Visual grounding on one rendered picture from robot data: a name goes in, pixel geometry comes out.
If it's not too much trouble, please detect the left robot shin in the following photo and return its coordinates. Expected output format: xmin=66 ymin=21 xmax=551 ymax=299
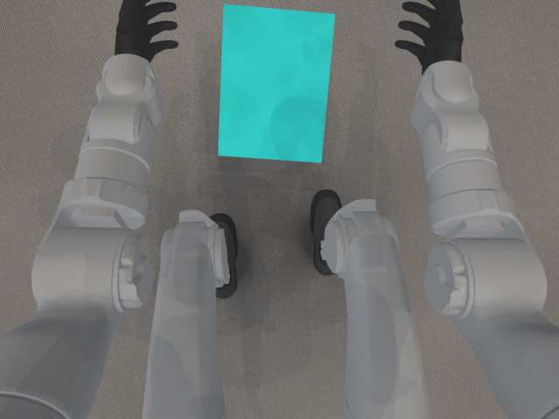
xmin=161 ymin=210 xmax=230 ymax=288

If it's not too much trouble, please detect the robot right forearm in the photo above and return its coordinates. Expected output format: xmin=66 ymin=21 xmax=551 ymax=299
xmin=410 ymin=60 xmax=547 ymax=305

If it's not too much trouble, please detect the robot right thigh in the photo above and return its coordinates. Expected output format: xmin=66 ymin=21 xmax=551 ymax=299
xmin=328 ymin=211 xmax=431 ymax=419

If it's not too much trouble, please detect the robot left hand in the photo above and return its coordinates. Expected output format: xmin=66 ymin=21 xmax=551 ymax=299
xmin=114 ymin=0 xmax=178 ymax=63

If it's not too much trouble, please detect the carton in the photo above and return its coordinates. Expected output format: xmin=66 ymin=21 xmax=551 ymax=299
xmin=218 ymin=4 xmax=335 ymax=163

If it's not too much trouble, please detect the left robot upper arm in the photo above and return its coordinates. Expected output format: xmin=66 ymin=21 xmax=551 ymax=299
xmin=0 ymin=227 xmax=153 ymax=419

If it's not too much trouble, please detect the robot left forearm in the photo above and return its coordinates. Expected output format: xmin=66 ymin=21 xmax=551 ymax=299
xmin=31 ymin=54 xmax=162 ymax=303

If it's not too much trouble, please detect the robot right hand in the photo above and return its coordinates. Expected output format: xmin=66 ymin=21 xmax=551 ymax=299
xmin=395 ymin=0 xmax=464 ymax=76

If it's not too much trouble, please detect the right robot upper arm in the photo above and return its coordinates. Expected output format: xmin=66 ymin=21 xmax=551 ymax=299
xmin=424 ymin=237 xmax=559 ymax=419

